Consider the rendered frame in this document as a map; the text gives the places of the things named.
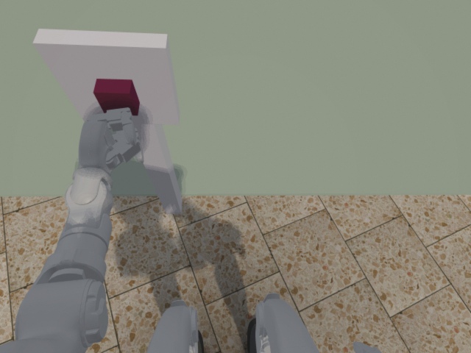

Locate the robot right shin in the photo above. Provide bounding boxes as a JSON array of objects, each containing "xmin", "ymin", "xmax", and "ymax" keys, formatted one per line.
[{"xmin": 255, "ymin": 293, "xmax": 280, "ymax": 353}]

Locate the right robot thigh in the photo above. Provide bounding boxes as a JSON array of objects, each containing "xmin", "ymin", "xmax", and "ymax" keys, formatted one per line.
[{"xmin": 255, "ymin": 299, "xmax": 319, "ymax": 353}]

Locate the robot left hand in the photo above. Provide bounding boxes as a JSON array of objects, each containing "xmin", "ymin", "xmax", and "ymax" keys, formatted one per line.
[{"xmin": 79, "ymin": 107, "xmax": 144, "ymax": 176}]

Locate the panel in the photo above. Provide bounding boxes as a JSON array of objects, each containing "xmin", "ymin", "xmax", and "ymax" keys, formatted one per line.
[{"xmin": 33, "ymin": 29, "xmax": 183, "ymax": 214}]

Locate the robot left upper arm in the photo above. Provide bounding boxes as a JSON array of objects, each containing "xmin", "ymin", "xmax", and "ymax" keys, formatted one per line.
[{"xmin": 0, "ymin": 279, "xmax": 108, "ymax": 353}]

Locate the button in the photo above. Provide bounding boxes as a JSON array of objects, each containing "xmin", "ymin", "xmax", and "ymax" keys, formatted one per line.
[{"xmin": 93, "ymin": 79, "xmax": 140, "ymax": 115}]

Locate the left robot forearm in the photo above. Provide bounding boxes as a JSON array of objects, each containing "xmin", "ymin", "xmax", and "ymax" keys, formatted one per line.
[{"xmin": 15, "ymin": 168, "xmax": 113, "ymax": 340}]

